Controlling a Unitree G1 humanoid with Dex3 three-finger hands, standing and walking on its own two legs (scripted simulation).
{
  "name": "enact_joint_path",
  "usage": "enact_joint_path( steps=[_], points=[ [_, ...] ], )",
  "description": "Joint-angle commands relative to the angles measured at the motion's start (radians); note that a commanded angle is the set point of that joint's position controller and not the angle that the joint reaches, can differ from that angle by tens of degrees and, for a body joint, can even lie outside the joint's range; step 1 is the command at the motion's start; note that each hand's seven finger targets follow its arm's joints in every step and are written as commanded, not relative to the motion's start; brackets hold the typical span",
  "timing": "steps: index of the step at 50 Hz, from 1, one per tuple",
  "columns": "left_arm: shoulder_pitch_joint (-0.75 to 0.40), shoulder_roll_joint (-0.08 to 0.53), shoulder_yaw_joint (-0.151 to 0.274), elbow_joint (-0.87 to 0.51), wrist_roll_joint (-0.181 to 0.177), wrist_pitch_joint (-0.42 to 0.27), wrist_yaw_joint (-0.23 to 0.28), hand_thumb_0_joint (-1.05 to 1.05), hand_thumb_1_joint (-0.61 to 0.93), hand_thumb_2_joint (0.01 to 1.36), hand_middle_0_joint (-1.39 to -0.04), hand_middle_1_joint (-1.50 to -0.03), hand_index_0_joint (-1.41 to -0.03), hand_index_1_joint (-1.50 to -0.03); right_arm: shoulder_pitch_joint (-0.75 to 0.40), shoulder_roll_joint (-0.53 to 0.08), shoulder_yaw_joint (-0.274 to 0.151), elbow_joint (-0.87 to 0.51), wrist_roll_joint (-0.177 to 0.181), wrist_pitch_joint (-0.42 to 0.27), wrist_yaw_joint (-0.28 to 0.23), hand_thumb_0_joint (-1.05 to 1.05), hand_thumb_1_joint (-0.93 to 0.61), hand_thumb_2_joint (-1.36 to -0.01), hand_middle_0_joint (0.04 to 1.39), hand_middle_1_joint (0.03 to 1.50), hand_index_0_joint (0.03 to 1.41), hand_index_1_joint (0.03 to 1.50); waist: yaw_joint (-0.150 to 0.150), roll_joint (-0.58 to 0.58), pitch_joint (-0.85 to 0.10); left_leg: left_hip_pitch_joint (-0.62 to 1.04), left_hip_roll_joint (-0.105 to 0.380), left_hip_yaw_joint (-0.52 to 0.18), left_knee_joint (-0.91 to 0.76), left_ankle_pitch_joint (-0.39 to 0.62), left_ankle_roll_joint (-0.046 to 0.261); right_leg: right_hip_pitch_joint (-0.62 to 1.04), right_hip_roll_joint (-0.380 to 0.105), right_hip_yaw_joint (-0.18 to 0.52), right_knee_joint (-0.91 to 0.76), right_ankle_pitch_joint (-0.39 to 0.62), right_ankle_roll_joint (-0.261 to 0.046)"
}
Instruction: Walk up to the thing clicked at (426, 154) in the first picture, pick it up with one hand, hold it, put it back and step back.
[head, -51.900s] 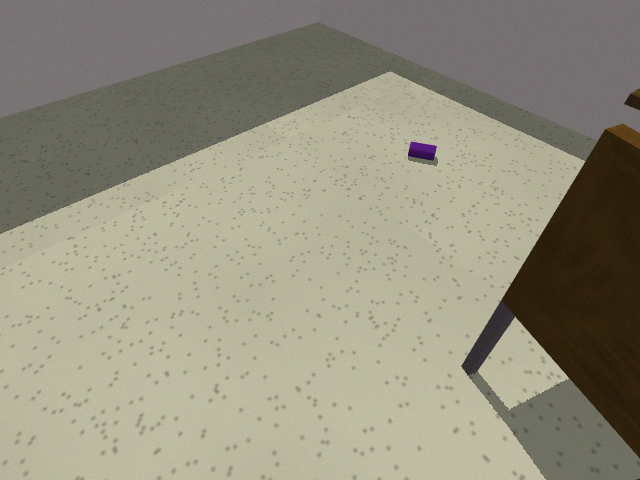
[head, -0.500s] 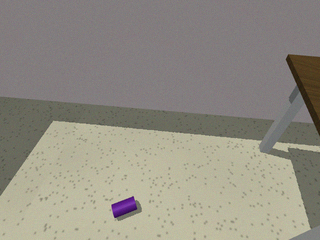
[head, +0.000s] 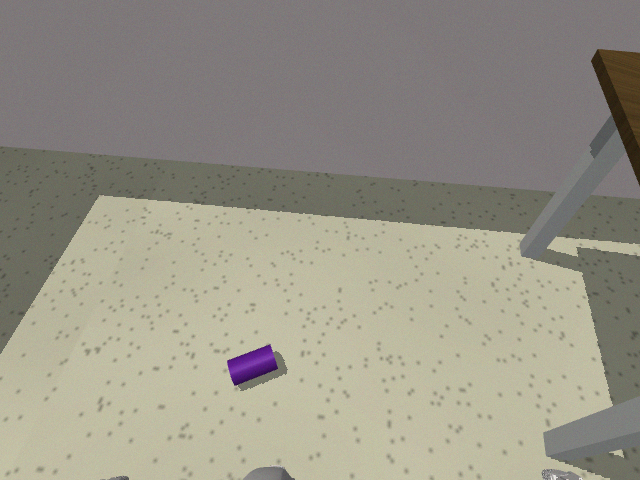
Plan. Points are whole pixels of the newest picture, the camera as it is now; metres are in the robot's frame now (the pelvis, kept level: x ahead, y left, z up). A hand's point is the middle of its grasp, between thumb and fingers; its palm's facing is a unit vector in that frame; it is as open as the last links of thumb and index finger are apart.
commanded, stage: step back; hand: left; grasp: from above
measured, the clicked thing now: (252, 364) +0.49 +0.23 -0.73
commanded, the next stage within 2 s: none
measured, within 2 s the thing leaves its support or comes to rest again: neither
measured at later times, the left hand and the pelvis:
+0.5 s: hand out of the picture +0.03 +0.31 -0.17, palm faces -0.09 -0.92 -0.38, open 7.4 cm; pelvis -0.08 +0.05 -0.01, yaw -4 degrees
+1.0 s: hand out of the picture -0.06 +0.31 -0.16, palm faces -0.01 -0.93 -0.36, open 7.4 cm; pelvis -0.21 +0.06 -0.02, yaw -1 degrees
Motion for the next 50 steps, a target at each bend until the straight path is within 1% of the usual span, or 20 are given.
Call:
enact_joint_path(
  steps=[1, 3, 4, 6, 7, 8, 12, 17, 22, 25, 28, 30, 31, 32, 36, 42, 46, 47, 49, 50],
  points=[
    [-0.141, 0.279, 0.060, -0.159, 0.014, -0.018, 0.022, 0.000, 0.900, 0.900, -0.200, -0.300, -0.200, -0.300, 0.137, -0.163, -0.053, -0.072, 0.006, 0.002, -0.003, 0.000, -0.900, -0.900, 0.200, 0.300, 0.200, 0.300, -0.058, -0.222, -0.201, 0.037, 0.019, -0.023, 0.080, -0.048, 0.020, -0.024, -0.243, 0.150, -0.024, 0.450, -0.218],
    [-0.127, 0.266, 0.050, -0.181, 0.006, -0.005, 0.023, 0.000, 0.900, 0.900, -0.200, -0.300, -0.200, -0.300, 0.158, -0.163, -0.056, -0.079, -0.005, -0.013, -0.008, 0.000, -0.900, -0.900, 0.200, 0.300, 0.200, 0.300, -0.057, -0.185, -0.218, 0.055, 0.033, 0.016, -0.199, 0.185, 0.015, 0.028, -0.178, 0.108, 0.106, 0.397, -0.148],
    [-0.102, 0.233, 0.042, -0.187, -0.008, 0.007, 0.019, 0.000, 0.900, 0.900, -0.200, -0.300, -0.200, -0.300, 0.137, -0.190, -0.064, -0.086, -0.018, -0.022, -0.013, 0.000, -0.900, -0.900, 0.200, 0.300, 0.200, 0.300, -0.042, -0.027, -0.198, 0.078, 0.089, -0.051, -0.326, 0.507, 0.009, -0.001, -0.083, 0.047, 0.223, 0.282, -0.098],
    [-0.067, 0.164, 0.033, -0.196, -0.021, 0.030, 0.032, 0.000, 0.900, 0.900, -0.200, -0.300, -0.200, -0.300, 0.154, -0.286, -0.091, -0.103, -0.040, -0.033, -0.024, 0.000, -0.900, -0.900, 0.200, 0.300, 0.200, 0.300, -0.032, 0.174, -0.216, 0.267, 0.274, -0.361, -0.356, 0.931, 0.072, -0.274, 0.167, 0.157, 0.486, -0.384, -0.060],
    [-0.013, 0.178, 0.033, -0.187, -0.017, 0.038, 0.039, 0.000, 0.900, 0.900, -0.200, -0.300, -0.200, -0.300, 0.136, -0.295, -0.090, -0.115, -0.035, -0.034, -0.027, 0.000, -0.900, -0.900, 0.200, 0.300, 0.200, 0.300, -0.015, 0.117, -0.231, 0.249, 0.312, -0.335, -0.313, 0.995, 0.116, -0.261, 0.159, 0.214, 0.588, -0.423, -0.058],
    [-0.005, 0.178, 0.028, -0.184, -0.014, 0.036, 0.047, 0.000, 0.900, 0.900, -0.200, -0.300, -0.200, -0.300, 0.107, -0.319, -0.097, -0.144, -0.030, -0.034, -0.030, 0.000, -0.900, -0.900, 0.200, 0.300, 0.200, 0.300, -0.030, 0.190, -0.250, 0.221, 0.342, -0.399, -0.341, 0.925, 0.119, -0.274, 0.168, 0.250, 0.643, -0.420, -0.059],
    [0.043, 0.226, 0.042, -0.171, -0.023, 0.037, 0.044, 0.000, 0.900, 0.900, -0.200, -0.300, -0.200, -0.300, 0.006, -0.211, -0.075, -0.190, -0.036, -0.037, -0.050, 0.000, -0.900, -0.900, 0.200, 0.300, 0.200, 0.300, 0.031, 0.131, -0.245, 0.270, 0.241, -0.199, -0.299, 0.758, 0.134, -0.303, 0.155, 0.257, 0.727, -0.252, -0.042],
    [0.031, 0.212, 0.043, -0.203, -0.008, 0.022, 0.034, 0.000, 0.900, 0.900, -0.200, -0.300, -0.200, -0.300, 0.100, -0.188, -0.081, -0.191, -0.020, -0.036, -0.059, 0.000, -0.900, -0.900, 0.200, 0.300, 0.200, 0.300, -0.023, 0.086, -0.224, 0.373, 0.224, -0.163, -0.291, 0.761, 0.099, -0.307, 0.147, 0.203, 0.555, -0.224, 0.000],
    [0.049, 0.209, 0.049, -0.213, 0.000, 0.013, 0.030, 0.000, 0.900, 0.900, -0.200, -0.300, -0.200, -0.300, 0.094, -0.215, -0.087, -0.220, -0.024, -0.031, -0.053, 0.000, -0.900, -0.900, 0.200, 0.300, 0.200, 0.300, -0.044, 0.096, -0.238, 0.345, 0.311, -0.223, -0.282, 0.680, 0.214, -0.212, 0.092, 0.142, 0.359, -0.266, -0.010],
    [0.096, 0.210, 0.056, -0.200, 0.006, 0.007, 0.015, 0.000, 0.900, 0.900, -0.200, -0.300, -0.200, -0.300, 0.059, -0.235, -0.084, -0.234, -0.022, -0.030, -0.046, 0.000, -0.900, -0.900, 0.200, 0.300, 0.200, 0.300, -0.025, 0.104, -0.246, 0.232, 0.307, -0.227, -0.296, 0.539, 0.195, -0.107, 0.085, 0.100, 0.260, -0.224, -0.032],
    [0.211, 0.201, 0.062, -0.169, 0.011, -0.003, 0.009, 0.000, 0.900, 0.900, -0.200, -0.300, -0.200, -0.300, -0.016, -0.230, -0.079, -0.245, -0.008, -0.022, -0.038, 0.000, -0.900, -0.900, 0.200, 0.300, 0.200, 0.300, 0.041, 0.056, -0.260, 0.089, 0.240, -0.150, -0.232, 0.376, 0.108, 0.054, 0.067, 0.101, 0.010, 0.015, -0.081],
    [0.153, 0.288, 0.083, -0.203, 0.018, -0.012, 0.006, 0.000, 0.900, 0.900, -0.200, -0.300, -0.200, -0.300, -0.011, -0.166, -0.057, -0.253, 0.003, -0.019, -0.033, 0.000, -0.900, -0.900, 0.200, 0.300, 0.200, 0.300, 0.018, -0.206, -0.178, -0.148, 0.010, -0.014, -0.001, 0.023, -0.014, 0.060, -0.158, 0.450, -0.130, 0.102, -0.203],
    [0.086, 0.359, 0.093, -0.242, 0.018, -0.011, 0.005, 0.000, 0.900, 0.900, -0.200, -0.300, -0.200, -0.300, -0.009, -0.167, -0.063, -0.247, -0.001, -0.011, -0.040, 0.000, -0.900, -0.900, 0.200, 0.300, 0.200, 0.300, 0.042, -0.287, -0.132, -0.126, -0.087, -0.017, 0.257, -0.212, -0.042, -0.111, -0.324, 0.597, -0.191, 0.129, -0.348],
    [0.042, 0.342, 0.090, -0.273, 0.025, -0.017, 0.011, 0.000, 0.900, 0.900, -0.200, -0.300, -0.200, -0.300, 0.016, -0.188, -0.070, -0.230, -0.005, -0.010, -0.042, 0.000, -0.900, -0.900, 0.200, 0.300, 0.200, 0.300, 0.025, -0.240, -0.090, -0.083, -0.072, -0.102, 0.382, -0.214, -0.046, -0.203, -0.337, 0.618, -0.179, 0.199, -0.360],
    [-0.031, 0.241, 0.075, -0.299, 0.016, -0.017, 0.021, 0.000, 0.900, 0.900, -0.200, -0.300, -0.200, -0.300, 0.110, -0.166, -0.051, -0.189, 0.007, -0.018, -0.041, 0.000, -0.900, -0.900, 0.200, 0.300, 0.200, 0.300, -0.028, -0.129, -0.135, -0.142, -0.133, -0.126, 0.444, -0.077, -0.041, -0.044, -0.122, 0.252, -0.078, 0.410, -0.210],
    [0.085, 0.238, 0.071, -0.319, 0.023, -0.004, 0.031, 0.000, 0.900, 0.900, -0.200, -0.300, -0.200, -0.300, 0.099, -0.159, -0.038, -0.232, -0.003, -0.037, -0.049, 0.000, -0.900, -0.900, 0.200, 0.300, 0.200, 0.300, 0.047, -0.182, -0.233, -0.155, -0.019, -0.040, 0.067, -0.130, -0.060, 0.249, -0.174, 0.262, 0.031, 0.543, -0.237],
    [0.060, 0.271, 0.066, -0.334, 0.003, 0.020, 0.017, 0.000, 0.900, 0.900, -0.200, -0.300, -0.200, -0.300, 0.184, -0.154, -0.056, -0.201, -0.020, -0.046, -0.042, 0.000, -0.900, -0.900, 0.200, 0.300, 0.200, 0.300, 0.003, -0.188, -0.259, 0.086, -0.011, 0.051, -0.344, 0.192, -0.028, 0.117, -0.112, 0.200, 0.152, 0.446, -0.167],
    [0.053, 0.251, 0.060, -0.344, 0.000, 0.027, 0.014, 0.000, 0.900, 0.900, -0.200, -0.300, -0.200, -0.300, 0.193, -0.183, -0.069, -0.199, -0.026, -0.048, -0.042, 0.000, -0.900, -0.900, 0.200, 0.300, 0.200, 0.300, 0.000, -0.132, -0.256, 0.153, 0.032, -0.025, -0.342, 0.286, -0.009, 0.007, -0.082, 0.201, 0.168, 0.303, -0.127],
    [0.012, 0.206, 0.058, -0.366, -0.008, 0.025, 0.016, 0.000, 0.900, 0.900, -0.200, -0.300, -0.200, -0.300, 0.129, -0.342, -0.098, -0.227, -0.043, -0.048, -0.034, 0.000, -0.900, -0.900, 0.200, 0.300, 0.200, 0.300, -0.014, 0.205, -0.212, 0.135, 0.380, -0.451, -0.419, 0.471, 0.185, -0.252, 0.165, 0.096, 0.440, -0.332, -0.043],
    [-0.030, 0.235, 0.073, -0.366, 0.003, 0.026, 0.027, 0.000, 0.900, 0.900, -0.200, -0.300, -0.200, -0.300, 0.102, -0.382, -0.107, -0.240, -0.039, -0.050, -0.037, 0.000, -0.900, -0.900, 0.200, 0.300, 0.200, 0.300, -0.057, 0.235, -0.175, -0.023, 0.475, -0.557, -0.457, 0.464, 0.301, -0.204, 0.149, 0.222, 0.647, -0.428, -0.034]
  ],
)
